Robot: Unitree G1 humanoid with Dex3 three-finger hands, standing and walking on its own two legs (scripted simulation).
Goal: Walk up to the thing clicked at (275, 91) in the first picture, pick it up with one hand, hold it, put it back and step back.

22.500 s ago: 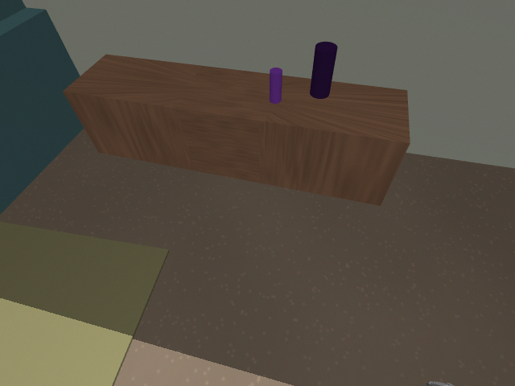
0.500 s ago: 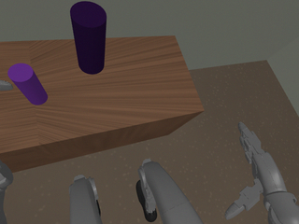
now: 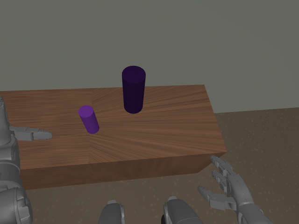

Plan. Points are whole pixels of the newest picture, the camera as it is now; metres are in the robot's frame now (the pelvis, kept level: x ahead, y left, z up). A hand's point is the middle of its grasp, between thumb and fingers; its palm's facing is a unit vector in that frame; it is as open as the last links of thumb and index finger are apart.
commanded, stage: home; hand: left
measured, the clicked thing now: (89, 120) +0.51 +0.19 -0.21
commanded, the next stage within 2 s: none
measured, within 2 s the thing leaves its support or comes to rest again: neither
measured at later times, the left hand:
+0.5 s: hand (77, 198) +0.20 +0.17 -0.03, palm faces +0.13 -0.96 -0.25, open 17.3 cm
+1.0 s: hand (83, 209) +0.18 +0.15 -0.03, palm faces +0.14 -0.96 -0.24, open 17.5 cm
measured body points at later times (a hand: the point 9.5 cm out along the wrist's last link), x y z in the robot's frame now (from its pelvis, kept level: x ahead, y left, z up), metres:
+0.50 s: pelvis +0.02 -0.02 +0.03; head +0.05 -0.02 +0.48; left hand +0.19 +0.22 -0.01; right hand +0.19 -0.24 -0.01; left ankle +0.02 +0.11 -0.66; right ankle +0.01 -0.15 -0.66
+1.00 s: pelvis +0.01 -0.03 +0.02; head +0.03 -0.03 +0.47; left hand +0.17 +0.20 -0.01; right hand +0.17 -0.25 -0.01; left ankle +0.02 +0.11 -0.66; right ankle +0.01 -0.15 -0.66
